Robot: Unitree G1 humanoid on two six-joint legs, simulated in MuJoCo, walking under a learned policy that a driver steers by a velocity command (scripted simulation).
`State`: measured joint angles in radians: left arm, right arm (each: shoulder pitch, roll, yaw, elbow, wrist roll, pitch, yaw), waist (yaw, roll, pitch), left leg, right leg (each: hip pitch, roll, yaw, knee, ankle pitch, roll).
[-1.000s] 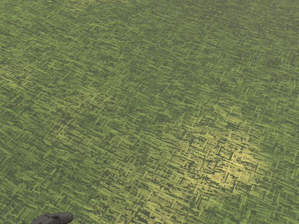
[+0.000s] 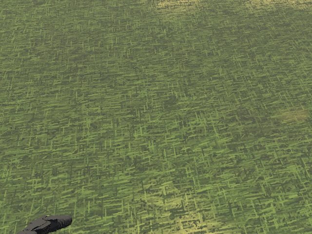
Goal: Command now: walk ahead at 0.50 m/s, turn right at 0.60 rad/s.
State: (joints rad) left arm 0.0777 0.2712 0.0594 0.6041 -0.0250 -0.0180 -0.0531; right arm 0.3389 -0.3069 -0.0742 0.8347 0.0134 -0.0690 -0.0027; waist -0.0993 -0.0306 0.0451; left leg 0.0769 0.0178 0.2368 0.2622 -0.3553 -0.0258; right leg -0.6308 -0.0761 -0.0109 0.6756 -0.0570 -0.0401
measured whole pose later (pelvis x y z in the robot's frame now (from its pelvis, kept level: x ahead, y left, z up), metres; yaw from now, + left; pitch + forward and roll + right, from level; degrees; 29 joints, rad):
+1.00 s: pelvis +0.54 -0.11 +0.00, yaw -36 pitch +1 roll +2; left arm 0.09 0.27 0.06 0.61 -0.02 -0.02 -0.05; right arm 0.34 -0.31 -0.07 0.83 0.01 -0.07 0.00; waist -0.10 -0.03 0.05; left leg 0.07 0.01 0.23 0.25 -0.34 -0.02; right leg -0.64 -0.08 0.00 0.68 -0.04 -0.03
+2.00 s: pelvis +0.90 -0.53 +0.00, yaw -60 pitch +2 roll +2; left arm 0.06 0.27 0.04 0.65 -0.02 -0.07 -0.03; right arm 0.39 -0.31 -0.06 0.86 0.03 -0.06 0.02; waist -0.12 -0.02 0.01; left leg -0.02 -0.02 0.03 0.30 -0.32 0.00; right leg -0.54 -0.06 0.04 0.61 -0.04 -0.04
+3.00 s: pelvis +1.10 -0.92 -0.10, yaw -62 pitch +3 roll +0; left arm 0.05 0.24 0.05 0.68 0.02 -0.04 0.03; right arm 0.30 -0.31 -0.08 0.79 0.02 0.02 -0.04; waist -0.07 0.03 0.00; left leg -0.32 -0.12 -0.18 0.74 -0.51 0.01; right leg -0.40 0.04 0.07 0.49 -0.14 -0.01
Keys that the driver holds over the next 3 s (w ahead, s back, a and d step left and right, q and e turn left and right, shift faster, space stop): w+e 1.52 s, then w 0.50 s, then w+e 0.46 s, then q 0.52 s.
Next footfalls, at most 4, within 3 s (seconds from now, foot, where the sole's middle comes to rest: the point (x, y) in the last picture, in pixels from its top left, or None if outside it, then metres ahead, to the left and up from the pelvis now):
0.06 right None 0.21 -0.11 -0.77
0.54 left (143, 217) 0.53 0.03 -0.77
1.08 right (221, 183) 0.64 -0.33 -0.77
1.56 left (220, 123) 0.98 -0.40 -0.77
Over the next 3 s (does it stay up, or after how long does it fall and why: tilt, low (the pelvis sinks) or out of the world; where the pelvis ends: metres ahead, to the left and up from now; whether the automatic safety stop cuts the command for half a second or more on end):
stays up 1.10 -0.92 -0.10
